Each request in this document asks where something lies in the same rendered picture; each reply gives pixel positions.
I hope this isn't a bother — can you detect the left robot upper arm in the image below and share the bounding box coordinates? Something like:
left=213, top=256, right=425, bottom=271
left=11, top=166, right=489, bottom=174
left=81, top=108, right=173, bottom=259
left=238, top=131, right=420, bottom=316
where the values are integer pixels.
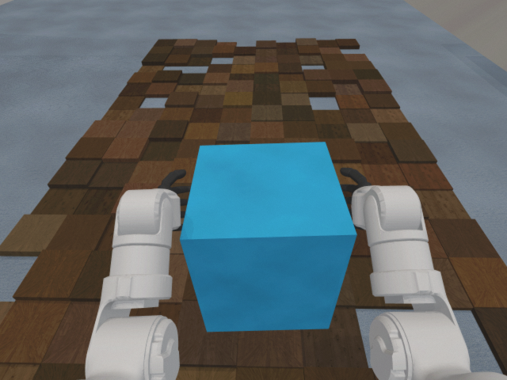
left=82, top=315, right=180, bottom=380

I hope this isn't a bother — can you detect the right robot forearm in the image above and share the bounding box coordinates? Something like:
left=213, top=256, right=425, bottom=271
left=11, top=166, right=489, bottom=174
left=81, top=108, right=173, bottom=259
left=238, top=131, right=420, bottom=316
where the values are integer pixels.
left=352, top=185, right=470, bottom=366

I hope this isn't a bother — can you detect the right robot upper arm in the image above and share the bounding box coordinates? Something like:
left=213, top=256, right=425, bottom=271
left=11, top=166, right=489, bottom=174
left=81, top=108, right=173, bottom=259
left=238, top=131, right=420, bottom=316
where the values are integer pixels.
left=369, top=311, right=507, bottom=380

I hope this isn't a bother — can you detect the carton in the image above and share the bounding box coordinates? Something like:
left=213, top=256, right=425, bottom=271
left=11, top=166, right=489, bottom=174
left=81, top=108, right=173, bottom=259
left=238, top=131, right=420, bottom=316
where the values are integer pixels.
left=180, top=142, right=357, bottom=332

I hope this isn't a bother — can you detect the left robot forearm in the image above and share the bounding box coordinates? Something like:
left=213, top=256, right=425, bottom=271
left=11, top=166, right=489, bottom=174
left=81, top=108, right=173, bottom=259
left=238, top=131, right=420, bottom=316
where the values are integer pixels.
left=85, top=188, right=181, bottom=372

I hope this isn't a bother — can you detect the robot right hand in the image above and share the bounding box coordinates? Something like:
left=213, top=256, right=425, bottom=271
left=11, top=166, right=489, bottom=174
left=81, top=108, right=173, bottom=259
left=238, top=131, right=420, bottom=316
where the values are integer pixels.
left=340, top=168, right=372, bottom=230

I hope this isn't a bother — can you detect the robot left hand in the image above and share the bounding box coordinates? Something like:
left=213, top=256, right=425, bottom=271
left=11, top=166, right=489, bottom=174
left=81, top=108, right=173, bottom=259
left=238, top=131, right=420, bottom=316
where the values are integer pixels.
left=158, top=169, right=191, bottom=231

